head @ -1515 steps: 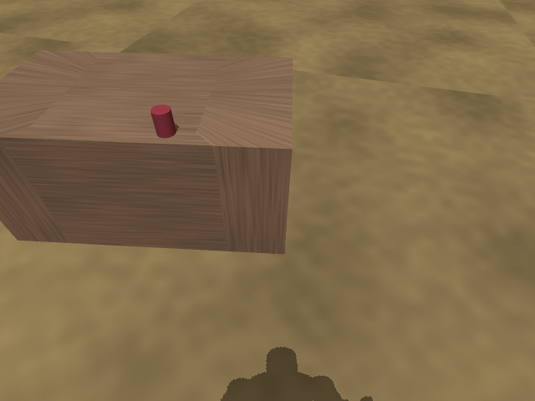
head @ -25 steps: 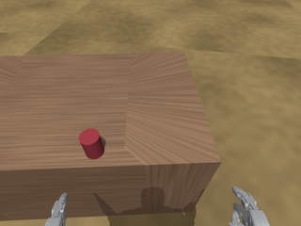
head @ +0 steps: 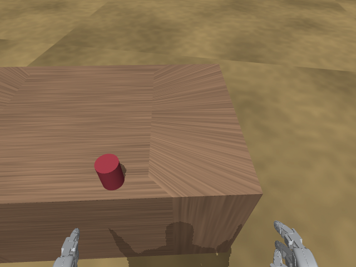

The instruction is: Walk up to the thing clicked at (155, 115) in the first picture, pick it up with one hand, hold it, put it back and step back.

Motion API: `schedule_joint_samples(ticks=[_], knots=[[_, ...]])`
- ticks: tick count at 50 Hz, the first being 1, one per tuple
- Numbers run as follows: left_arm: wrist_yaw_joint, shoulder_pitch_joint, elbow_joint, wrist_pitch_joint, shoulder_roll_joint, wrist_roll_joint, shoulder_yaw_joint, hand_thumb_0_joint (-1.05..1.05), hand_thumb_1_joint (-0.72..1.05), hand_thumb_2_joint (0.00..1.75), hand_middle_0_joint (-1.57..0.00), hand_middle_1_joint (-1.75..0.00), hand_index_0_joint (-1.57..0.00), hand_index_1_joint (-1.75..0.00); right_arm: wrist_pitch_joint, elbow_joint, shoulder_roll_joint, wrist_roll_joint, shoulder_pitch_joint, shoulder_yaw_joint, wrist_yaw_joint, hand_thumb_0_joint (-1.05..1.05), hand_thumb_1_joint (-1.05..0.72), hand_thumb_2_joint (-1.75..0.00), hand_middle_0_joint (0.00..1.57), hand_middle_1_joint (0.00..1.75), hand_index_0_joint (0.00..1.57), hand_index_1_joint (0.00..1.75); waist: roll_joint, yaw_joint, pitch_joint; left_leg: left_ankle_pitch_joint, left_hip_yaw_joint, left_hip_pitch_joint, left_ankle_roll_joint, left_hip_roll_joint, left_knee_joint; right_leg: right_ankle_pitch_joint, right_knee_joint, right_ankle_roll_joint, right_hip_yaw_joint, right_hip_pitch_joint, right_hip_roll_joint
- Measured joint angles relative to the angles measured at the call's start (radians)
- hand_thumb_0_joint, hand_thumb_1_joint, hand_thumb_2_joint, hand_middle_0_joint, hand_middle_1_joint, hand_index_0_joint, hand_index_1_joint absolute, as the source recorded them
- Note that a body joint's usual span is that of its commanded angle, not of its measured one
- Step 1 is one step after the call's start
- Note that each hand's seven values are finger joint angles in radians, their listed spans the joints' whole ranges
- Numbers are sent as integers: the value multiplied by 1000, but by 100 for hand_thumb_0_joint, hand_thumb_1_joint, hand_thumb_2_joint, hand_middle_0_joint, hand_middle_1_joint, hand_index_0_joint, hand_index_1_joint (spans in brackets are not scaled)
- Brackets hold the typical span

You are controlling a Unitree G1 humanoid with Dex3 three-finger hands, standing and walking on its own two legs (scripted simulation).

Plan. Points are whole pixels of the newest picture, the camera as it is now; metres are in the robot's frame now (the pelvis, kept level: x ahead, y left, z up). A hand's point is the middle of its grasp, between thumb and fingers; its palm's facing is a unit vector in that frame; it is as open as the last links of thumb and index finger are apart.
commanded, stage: home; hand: left
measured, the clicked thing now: (110, 172) +0.43 +0.20 -0.06
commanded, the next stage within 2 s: stand in 0.66 s
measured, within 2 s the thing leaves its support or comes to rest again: neither
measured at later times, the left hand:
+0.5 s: hand out of the picture +0.14 +0.22 -0.09, palm faces -0.04 -0.93 -0.37, open 17.6 cm
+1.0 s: hand out of the picture +0.04 +0.26 -0.11, palm faces +0.00 -0.94 -0.34, open 14.9 cm
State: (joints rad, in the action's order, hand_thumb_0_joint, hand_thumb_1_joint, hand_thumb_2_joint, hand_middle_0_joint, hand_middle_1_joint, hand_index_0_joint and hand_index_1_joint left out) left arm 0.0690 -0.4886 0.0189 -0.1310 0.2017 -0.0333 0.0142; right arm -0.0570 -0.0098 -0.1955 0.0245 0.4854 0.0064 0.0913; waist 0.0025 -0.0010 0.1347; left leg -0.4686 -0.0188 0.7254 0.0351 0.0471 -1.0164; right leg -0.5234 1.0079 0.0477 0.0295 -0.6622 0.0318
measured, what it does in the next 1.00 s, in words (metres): stands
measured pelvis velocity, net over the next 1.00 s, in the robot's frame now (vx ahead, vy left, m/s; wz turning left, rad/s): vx -0.01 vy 0.01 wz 0.00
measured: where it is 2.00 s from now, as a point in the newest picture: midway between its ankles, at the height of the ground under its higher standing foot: outside the picture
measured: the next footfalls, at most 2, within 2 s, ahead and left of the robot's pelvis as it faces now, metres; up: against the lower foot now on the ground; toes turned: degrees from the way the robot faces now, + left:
none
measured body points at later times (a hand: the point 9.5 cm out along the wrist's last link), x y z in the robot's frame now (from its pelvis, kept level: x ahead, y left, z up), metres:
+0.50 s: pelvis -0.01 +0.00 +0.01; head +0.02 +0.00 +0.46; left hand +0.14 +0.26 -0.06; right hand +0.13 -0.27 -0.09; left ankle +0.02 +0.14 -0.67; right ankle -0.01 -0.15 -0.67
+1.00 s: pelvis -0.01 +0.01 +0.05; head -0.01 +0.01 +0.50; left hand +0.04 +0.30 -0.09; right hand +0.07 -0.28 -0.08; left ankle +0.02 +0.14 -0.67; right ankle -0.01 -0.15 -0.67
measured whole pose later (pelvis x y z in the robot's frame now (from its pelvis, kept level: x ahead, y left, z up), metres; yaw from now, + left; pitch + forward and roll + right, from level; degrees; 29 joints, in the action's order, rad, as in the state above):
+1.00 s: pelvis -0.01 +0.01 +0.05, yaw +0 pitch -3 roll -1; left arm 0.02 -0.24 -0.97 0.01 0.34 0.02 0.01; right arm -0.01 -1.01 -0.30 -0.04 0.18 0.04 0.00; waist 0.00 0.01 -0.06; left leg -0.32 -0.01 0.31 0.02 0.04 -0.69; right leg -0.35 0.65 0.04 0.02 -0.24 0.04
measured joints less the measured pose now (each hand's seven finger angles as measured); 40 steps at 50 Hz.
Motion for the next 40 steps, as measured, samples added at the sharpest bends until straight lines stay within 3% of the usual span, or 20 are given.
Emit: schedule_joint_samples(ticks=[6, 10, 18, 21, 23, 30, 40], knots=[[-1, 1, 2, -4, 1, 1, 1, -1, -59, 3, -4, -5, -5, -5, 2, -1, -1, -1, 3, -1, 1, 1, -90, -90, 20, 30, 21, 30, -1, 0, 0, 4, -1, 0, 0, 0, 1, 3, 0, 0, -1, -1, 0], [18, -19, 23, -22, 4, 3, 5, -1, -59, 3, -4, -5, -5, -5, 25, -144, -17, 7, -67, -16, 11, 1, -89, -90, 20, 30, 21, 30, 0, -18, -7, 4, -12, -8, 3, 9, 0, 10, -13, -4, -12, 16, -10], [49, -31, 33, -53, 11, 8, -14, -1, -58, 4, -5, -5, -5, -5, 65, -332, -21, 4, -128, -7, 34, 1, -90, -90, 20, 30, 21, 30, 11, -22, -21, 5, -28, -16, 6, 14, -3, 16, -25, -7, -26, 36, -16], [11, 80, -165, 39, 60, 87, -32, -1, -58, 3, -5, -5, -5, -5, 78, -491, -47, -83, -201, -9, -8, 1, -90, -90, 20, 30, 20, 30, 5, -5, -102, 15, -19, -96, -1, 7, 23, 20, -40, -14, -20, 109, -9], [-18, 151, -320, 73, 95, 103, -32, -1, -58, 3, -5, -5, -5, -5, 61, -588, -75, -102, -240, -13, -41, 1, -90, -90, 20, 30, 21, 30, 0, 3, -130, 23, -12, -134, -5, 0, 43, 21, -48, -17, -16, 142, -1], [-52, 203, -623, 122, 158, 86, 8, -1, -57, 4, -5, -5, -6, -5, 53, -748, -126, -77, -263, 34, -90, 1, -90, -90, 20, 30, 21, 30, -11, 8, -173, 41, 2, -227, -10, -10, 104, 33, -93, -13, -5, 223, 10], [-44, 220, -844, 139, 158, 66, 11, -1, -58, 3, -5, -5, -5, -5, 54, -888, -138, -69, -267, 52, -87, 1, -90, -90, 20, 30, 20, 30, -11, 13, -192, 74, 5, -321, -13, -5, 190, 82, -203, -5, -7, 326, 6]])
